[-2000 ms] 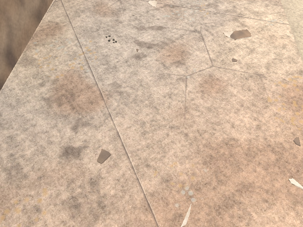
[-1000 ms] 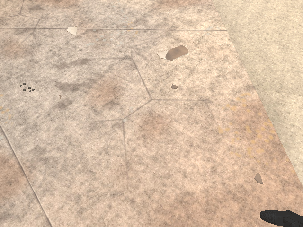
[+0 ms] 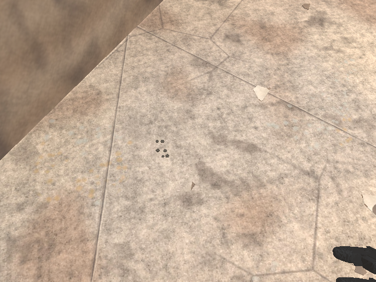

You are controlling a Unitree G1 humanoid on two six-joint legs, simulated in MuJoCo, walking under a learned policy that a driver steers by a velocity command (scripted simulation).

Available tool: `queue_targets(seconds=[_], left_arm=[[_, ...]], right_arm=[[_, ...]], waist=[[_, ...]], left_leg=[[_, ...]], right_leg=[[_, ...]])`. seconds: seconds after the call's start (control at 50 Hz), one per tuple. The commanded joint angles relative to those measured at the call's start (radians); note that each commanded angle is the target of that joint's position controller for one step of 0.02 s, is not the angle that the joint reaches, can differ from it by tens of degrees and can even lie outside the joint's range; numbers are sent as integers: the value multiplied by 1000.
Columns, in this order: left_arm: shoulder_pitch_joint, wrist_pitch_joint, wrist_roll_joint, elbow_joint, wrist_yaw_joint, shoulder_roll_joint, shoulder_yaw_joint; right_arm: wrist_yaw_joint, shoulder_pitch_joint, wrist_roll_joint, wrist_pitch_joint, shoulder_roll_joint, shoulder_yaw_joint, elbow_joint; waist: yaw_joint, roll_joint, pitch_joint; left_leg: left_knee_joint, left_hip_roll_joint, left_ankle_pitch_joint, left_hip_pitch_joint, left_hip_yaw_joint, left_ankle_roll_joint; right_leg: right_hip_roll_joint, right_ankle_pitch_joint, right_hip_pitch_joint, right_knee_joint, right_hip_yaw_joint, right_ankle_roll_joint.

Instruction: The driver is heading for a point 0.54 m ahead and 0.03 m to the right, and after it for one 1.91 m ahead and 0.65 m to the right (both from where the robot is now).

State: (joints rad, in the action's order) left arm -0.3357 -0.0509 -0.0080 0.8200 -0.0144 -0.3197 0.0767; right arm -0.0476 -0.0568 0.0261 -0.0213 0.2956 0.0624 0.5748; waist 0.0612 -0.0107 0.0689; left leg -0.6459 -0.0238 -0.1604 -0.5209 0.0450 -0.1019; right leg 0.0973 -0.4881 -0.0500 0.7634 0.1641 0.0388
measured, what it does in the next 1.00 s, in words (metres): walks ahead: right foot, then left foot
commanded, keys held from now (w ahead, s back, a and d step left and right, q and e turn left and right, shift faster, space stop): w+q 0.26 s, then w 0.26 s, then e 0.48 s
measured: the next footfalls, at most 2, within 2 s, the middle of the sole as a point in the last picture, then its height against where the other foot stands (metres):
right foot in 0.46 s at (231, 277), level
left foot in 0.90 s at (163, 240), level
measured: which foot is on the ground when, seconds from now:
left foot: down 0.00-0.48, up 0.50-0.88, down 0.90-1.00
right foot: up 0.00-0.44, down 0.46-0.90, up 0.92-1.00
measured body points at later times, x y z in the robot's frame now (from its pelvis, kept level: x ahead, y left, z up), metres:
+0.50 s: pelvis +0.29 -0.02 +0.01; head +0.31 -0.01 +0.46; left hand +0.45 +0.27 -0.06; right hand +0.39 -0.29 -0.11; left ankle +0.12 +0.07 -0.69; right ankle +0.41 -0.10 -0.71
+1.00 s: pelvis +0.45 +0.03 +0.02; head +0.48 +0.05 +0.47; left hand +0.52 +0.33 -0.10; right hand +0.67 -0.21 -0.05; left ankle +0.52 +0.15 -0.71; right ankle +0.40 -0.10 -0.65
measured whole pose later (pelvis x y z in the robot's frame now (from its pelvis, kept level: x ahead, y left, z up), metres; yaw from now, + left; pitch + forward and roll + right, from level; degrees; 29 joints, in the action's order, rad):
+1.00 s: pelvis +0.45 +0.03 +0.02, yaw +2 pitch +2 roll +0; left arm -0.26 0.02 -0.02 0.75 -0.03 -0.33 0.07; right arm 0.02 -0.08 -0.02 -0.03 0.25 0.04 0.66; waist 0.05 0.03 0.03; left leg -0.48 -0.01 -0.14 -0.38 -0.02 -0.02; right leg -0.06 -0.56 -0.42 1.01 -0.09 0.05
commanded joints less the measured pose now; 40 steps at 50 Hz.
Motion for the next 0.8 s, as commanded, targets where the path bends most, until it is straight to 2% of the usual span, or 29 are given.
queue_targets(seconds=[0.02,0.04,0.06,0.08,0.1,0.14,0.18,0.22,0.28,0.34,0.38,0.42,0.44,0.46,0.48,0.5,0.52,0.54,0.56,0.58,0.62,0.66,0.7,0.72,0.76,0.8], left_arm=[[77,-74,-16,-162,18,-138,7],[135,-87,-37,-186,22,-141,6],[134,-91,-18,-175,14,-125,2],[125,-85,9,-166,7,-132,8],[105,-74,16,-162,9,-133,11],[93,-55,24,-156,9,-109,8],[142,-45,29,-170,6,-83,-1],[222,-45,29,-189,9,-56,-12],[327,-54,17,-210,23,-35,-24],[376,-67,5,-222,41,-53,-20],[372,-72,5,-227,48,-74,-11],[312,-76,5,-218,46,-88,0],[227,-79,11,-196,40,-108,14],[89,-84,24,-181,35,-149,27],[-46,-76,36,-149,34,-236,54],[-97,-69,6,-119,47,-183,45],[-51,-65,-8,-123,45,-119,24],[22,-56,4,-137,42,-99,13],[75,-50,12,-140,43,-82,3],[105,-51,17,-145,42,-64,-6],[123,-52,16,-134,41,-51,-13],[120,-46,12,-115,31,-92,0],[107,-26,-1,-104,17,-142,18],[94,-15,-7,-98,12,-152,23],[68,4,-17,-88,3,-151,25],[55,22,-21,-84,-4,-147,27]], right_arm=[[10,-341,-2,-17,227,75,-9],[11,-309,-6,-29,190,62,3],[12,-246,-7,-35,168,53,0],[15,-189,-12,-37,139,44,-8],[20,-157,-23,-37,131,39,-19],[29,-149,-22,-42,132,40,-8],[42,-175,-19,-44,148,44,12],[53,-204,-13,-39,157,46,32],[61,-249,-6,-32,161,47,57],[61,-308,-2,-31,150,42,95],[61,-323,-5,-27,146,40,111],[59,-313,-8,-20,148,42,118],[57,-306,-10,-19,129,35,115],[54,-301,-20,-21,89,18,101],[57,-422,-1,-32,39,1,96],[58,-429,2,-41,67,-1,98],[56,-332,11,-42,139,18,90],[58,-239,-1,-43,140,17,68],[58,-185,-21,-47,129,18,52],[58,-188,-34,-48,118,21,52],[59,-231,-42,-44,70,12,67],[64,-215,-44,-43,36,-1,65],[67,-170,-41,-38,32,-6,63],[67,-141,-37,-34,39,-5,60],[66,-85,-31,-24,49,-1,50],[63,-38,-28,-22,58,3,35]], waist=[[-189,-119,-413],[-173,-96,-271],[-120,0,-185],[-81,-3,-148],[-51,-34,-130],[-34,-38,-118],[-44,-27,-94],[-73,-35,-76],[-119,-57,-65],[-147,-71,-55],[-139,-89,-50],[-101,-116,-54],[-57,-109,-99],[6,-59,-228],[2,180,-390],[15,293,-388],[30,172,-237],[13,98,-135],[-14,61,-58],[-46,68,-54],[-82,102,-96],[-85,112,-128],[-71,115,-156],[-61,116,-162],[-43,117,-160],[-33,125,-147]], left_leg=[[347,345,-239,916,-820,-285],[355,312,-192,790,-683,-248],[357,269,-79,628,-578,-216],[366,232,33,511,-498,-199],[386,210,103,428,-461,-195],[410,190,209,342,-409,-206],[417,163,256,288,-354,-200],[410,128,223,268,-316,-169],[395,105,117,252,-301,-129],[353,150,64,321,-351,-120],[306,183,82,391,-397,-108],[250,192,177,427,-415,-88],[157,149,294,424,-391,-67],[-61,97,267,347,-336,-32],[-423,-44,3,15,-208,55],[-589,-67,-412,-175,-223,77],[-661,-14,-356,-262,-245,74],[-649,28,-285,-251,-188,77],[-590,54,-240,-226,-156,86],[-530,81,-215,-162,-149,95],[-417,82,-213,-59,-121,126],[-274,59,-169,-7,-94,154],[-153,30,-55,57,-85,164],[-107,17,1,75,-89,166],[-31,-2,57,96,-103,168],[32,-12,55,109,-121,163]], right_leg=[[-81,-60,-767,648,-271,-24],[-48,28,-798,594,-251,-42],[-6,102,-743,507,-250,-39],[20,142,-671,425,-253,-29],[32,170,-610,397,-255,-21],[26,196,-569,332,-234,7],[10,277,-574,232,-220,33],[-12,418,-565,80,-218,43],[-60,572,-486,-128,-209,40],[-66,598,-462,-212,-222,16],[-69,521,-456,-248,-226,-14],[-82,436,-383,-284,-200,-53],[-93,436,-257,-316,-182,-83],[14,472,-26,-278,-279,-145],[215,317,348,-306,-658,-307],[292,71,399,-452,-942,-345],[273,-49,293,-477,-864,-305],[230,92,153,-489,-738,-280],[189,326,23,-498,-638,-280],[155,564,-46,-494,-561,-270],[101,912,-99,-479,-444,-267],[81,1076,-117,-469,-377,-278],[61,1059,-137,-456,-344,-264],[55,1017,-141,-450,-344,-253],[51,910,-141,-433,-367,-236],[55,799,-136,-408,-416,-226]])
Velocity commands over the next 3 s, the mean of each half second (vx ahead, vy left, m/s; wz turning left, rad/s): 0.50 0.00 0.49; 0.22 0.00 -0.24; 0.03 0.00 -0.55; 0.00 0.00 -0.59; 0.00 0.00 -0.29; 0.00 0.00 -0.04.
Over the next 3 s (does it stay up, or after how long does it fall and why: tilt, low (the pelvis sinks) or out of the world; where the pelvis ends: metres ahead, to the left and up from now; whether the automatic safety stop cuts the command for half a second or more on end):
stays up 0.45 -0.01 0.03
